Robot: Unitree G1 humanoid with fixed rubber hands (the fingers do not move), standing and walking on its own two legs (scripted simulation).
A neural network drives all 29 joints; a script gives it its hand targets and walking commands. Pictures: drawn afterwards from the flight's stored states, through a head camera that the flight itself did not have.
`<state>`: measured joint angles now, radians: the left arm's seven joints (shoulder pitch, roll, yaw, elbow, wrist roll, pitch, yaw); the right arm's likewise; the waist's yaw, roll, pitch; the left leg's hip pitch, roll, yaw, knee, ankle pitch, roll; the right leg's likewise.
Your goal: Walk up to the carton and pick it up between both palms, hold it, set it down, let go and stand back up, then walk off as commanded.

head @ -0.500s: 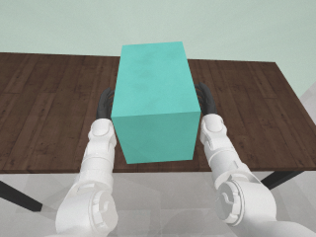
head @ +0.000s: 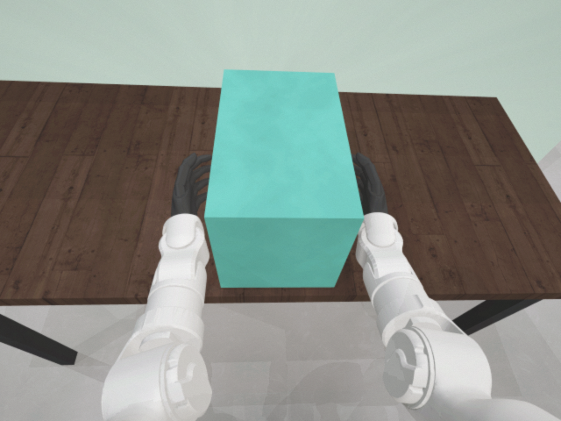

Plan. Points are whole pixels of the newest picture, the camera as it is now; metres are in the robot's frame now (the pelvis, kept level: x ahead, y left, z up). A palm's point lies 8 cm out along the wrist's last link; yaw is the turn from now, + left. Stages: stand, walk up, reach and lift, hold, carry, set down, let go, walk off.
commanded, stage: set down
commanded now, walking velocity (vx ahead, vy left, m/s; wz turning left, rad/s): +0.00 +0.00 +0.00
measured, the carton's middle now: (278, 177) +0.47 +0.01 +0.03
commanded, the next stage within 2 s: none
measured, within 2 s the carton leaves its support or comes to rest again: neither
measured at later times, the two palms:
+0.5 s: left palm (188, 215) +0.40 +0.14 +0.03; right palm (368, 217) +0.40 -0.13 +0.03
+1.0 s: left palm (173, 219) +0.38 +0.16 +0.04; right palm (373, 218) +0.39 -0.13 +0.05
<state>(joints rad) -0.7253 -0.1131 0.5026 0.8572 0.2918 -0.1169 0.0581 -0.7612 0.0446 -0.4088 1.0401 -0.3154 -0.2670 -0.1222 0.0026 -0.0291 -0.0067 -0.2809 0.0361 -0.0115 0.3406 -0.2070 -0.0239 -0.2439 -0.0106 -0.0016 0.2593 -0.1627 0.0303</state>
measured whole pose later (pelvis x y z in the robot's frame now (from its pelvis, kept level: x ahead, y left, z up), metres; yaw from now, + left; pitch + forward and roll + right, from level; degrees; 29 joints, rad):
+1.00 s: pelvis -0.04 +0.00 -0.01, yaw +0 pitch +14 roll -1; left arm -0.80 0.05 0.24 1.03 0.12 -0.17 0.15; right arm -0.83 -0.05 -0.14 1.14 0.14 -0.23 -0.14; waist 0.01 -0.03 -0.11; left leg -0.51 0.04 -0.01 0.46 -0.20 -0.03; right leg -0.48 -0.01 0.00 0.40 -0.16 0.03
